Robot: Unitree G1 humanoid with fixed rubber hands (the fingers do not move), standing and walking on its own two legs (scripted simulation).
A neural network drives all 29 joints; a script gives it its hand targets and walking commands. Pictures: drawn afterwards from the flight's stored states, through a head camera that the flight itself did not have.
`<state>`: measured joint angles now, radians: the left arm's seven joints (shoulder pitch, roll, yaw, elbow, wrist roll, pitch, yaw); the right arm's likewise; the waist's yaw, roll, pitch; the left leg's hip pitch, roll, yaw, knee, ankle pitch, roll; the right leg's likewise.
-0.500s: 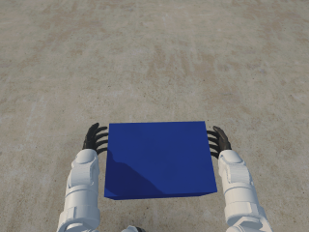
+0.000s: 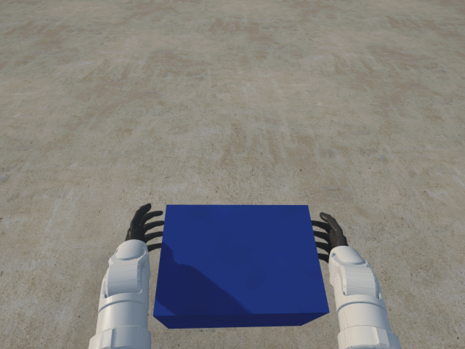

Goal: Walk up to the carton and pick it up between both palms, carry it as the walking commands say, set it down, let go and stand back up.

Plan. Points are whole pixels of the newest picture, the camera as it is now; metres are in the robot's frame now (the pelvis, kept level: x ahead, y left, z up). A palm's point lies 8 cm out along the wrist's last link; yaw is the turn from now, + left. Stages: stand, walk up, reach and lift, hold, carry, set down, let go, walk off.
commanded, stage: reach and lift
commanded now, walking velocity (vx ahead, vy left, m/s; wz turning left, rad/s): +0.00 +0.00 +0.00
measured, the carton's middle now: (236, 268) +0.30 +0.02 -0.06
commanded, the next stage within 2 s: hold in 1.78 s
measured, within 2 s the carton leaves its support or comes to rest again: neither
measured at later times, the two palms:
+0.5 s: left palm (134, 236) +0.28 +0.20 +0.07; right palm (349, 253) +0.30 -0.16 +0.05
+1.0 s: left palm (144, 225) +0.29 +0.18 +0.08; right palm (358, 259) +0.29 -0.18 +0.05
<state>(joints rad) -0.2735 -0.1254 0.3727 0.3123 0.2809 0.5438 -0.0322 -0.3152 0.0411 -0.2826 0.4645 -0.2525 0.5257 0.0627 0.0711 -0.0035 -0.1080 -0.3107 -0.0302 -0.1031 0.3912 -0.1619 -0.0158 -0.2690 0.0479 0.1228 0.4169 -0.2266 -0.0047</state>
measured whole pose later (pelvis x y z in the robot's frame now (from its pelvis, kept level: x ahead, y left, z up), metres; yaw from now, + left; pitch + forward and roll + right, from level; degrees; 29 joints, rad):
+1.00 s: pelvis +0.00 +0.01 +0.01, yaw +0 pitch -5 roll +0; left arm -0.28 -0.16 0.32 0.17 0.31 0.71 -0.04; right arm -0.23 0.07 -0.29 0.26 -0.30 0.71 0.08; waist 0.02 -0.01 -0.03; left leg -0.04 -0.03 -0.10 0.25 -0.12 0.00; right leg 0.01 0.02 0.12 0.25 -0.18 0.00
